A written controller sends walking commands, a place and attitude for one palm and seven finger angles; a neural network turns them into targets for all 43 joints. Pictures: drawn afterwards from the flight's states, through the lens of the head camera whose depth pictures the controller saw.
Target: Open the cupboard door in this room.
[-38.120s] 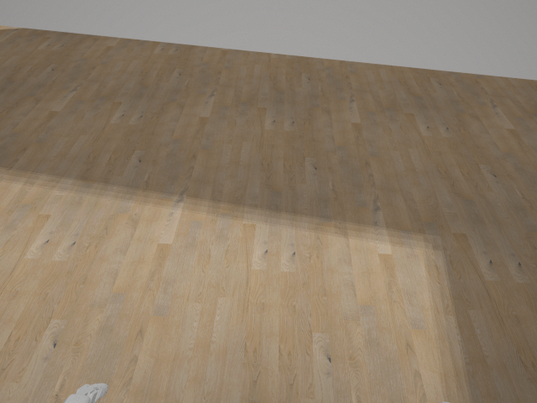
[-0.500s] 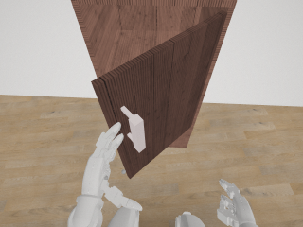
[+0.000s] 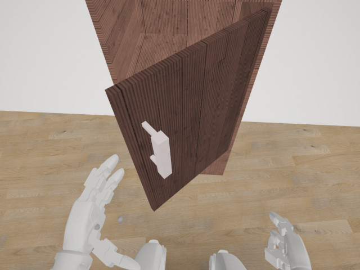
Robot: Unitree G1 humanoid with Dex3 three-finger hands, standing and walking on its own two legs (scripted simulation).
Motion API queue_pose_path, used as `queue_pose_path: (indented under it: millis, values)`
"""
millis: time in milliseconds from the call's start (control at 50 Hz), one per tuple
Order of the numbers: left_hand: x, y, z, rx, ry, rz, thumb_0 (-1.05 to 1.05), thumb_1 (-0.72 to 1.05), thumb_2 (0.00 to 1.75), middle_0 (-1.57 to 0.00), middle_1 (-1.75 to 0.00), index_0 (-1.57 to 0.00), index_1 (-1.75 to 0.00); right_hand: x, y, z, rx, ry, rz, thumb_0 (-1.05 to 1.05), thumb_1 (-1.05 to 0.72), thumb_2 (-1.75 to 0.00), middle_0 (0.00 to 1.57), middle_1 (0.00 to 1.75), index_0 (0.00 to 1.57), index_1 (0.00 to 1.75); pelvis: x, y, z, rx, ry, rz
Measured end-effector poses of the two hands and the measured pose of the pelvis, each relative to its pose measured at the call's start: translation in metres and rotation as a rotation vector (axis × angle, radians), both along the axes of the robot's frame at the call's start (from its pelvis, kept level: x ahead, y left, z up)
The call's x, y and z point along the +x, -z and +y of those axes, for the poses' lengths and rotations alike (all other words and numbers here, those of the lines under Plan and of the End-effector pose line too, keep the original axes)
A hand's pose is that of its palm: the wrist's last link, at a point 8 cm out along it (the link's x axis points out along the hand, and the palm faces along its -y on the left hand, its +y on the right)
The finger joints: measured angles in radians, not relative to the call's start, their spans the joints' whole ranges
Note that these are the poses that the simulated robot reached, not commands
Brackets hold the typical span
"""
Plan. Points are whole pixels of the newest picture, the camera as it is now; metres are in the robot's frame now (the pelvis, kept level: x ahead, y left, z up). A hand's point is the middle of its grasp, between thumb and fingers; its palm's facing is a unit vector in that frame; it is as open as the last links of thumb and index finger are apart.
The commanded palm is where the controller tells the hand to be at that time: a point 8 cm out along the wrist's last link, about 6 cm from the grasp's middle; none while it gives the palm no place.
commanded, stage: draw the hand back to the body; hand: left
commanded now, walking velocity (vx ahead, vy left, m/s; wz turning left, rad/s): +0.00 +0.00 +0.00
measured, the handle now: (156, 150) +0.35 +0.08 +0.07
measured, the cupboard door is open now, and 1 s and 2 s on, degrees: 45 45 45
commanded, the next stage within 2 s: step back with the hand held close in 1.56 s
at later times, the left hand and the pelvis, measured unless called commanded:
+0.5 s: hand (74, 208) +0.20 +0.18 +0.14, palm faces -0.02 -1.00 -0.08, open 16.2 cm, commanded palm +0.17 +0.24 +0.16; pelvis +0.01 +0.01 +0.04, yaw +0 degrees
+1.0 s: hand out of the picture +0.23 +0.26 +0.22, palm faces +0.33 -0.84 -0.42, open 11.3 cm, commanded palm +0.19 +0.30 +0.24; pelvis +0.04 +0.02 +0.10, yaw -1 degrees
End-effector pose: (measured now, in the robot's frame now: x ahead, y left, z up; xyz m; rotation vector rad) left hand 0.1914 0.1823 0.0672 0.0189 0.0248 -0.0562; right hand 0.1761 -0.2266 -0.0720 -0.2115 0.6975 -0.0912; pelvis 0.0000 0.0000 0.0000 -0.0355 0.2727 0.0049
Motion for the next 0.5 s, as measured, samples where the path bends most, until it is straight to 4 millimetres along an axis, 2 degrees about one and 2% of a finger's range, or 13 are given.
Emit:
queue_pose_path:
  millis: [100,260,500]
  values:
    - [0.004,-0.01,-0.001,0.016,0.014,-0.004,-0.01,-0.5,0.3,-0.16,-0.3,-0.15,-0.3,-0.004,-0.003,0.005,0.015,0.015,0.0,0.02,-0.9,-0.9,0.2,0.3,0.2,0.3,-0.001,-0.004,0.002,0.001,0.006,-0.016]
    - [-0.005,-0.047,0.026,0.049,-0.053,-0.006,-0.01,-0.5,0.3,-0.16,-0.3,-0.15,-0.3,-0.008,-0.026,0.013,0.041,0.032,-0.009,0.02,-0.9,-0.9,0.2,0.3,0.2,0.3,0.005,-0.026,0.005,0.0,0.001,-0.065]
    - [-0.01,-0.08,0.048,0.06,-0.038,-0.027,-0.01,-0.47,0.32,-0.16,-0.3,-0.15,-0.3,0.007,-0.057,0.012,0.015,0.029,-0.087,0.02,-0.9,-0.9,0.2,0.3,0.2,0.3,0.013,-0.045,0.011,-0.004,-0.004,-0.121]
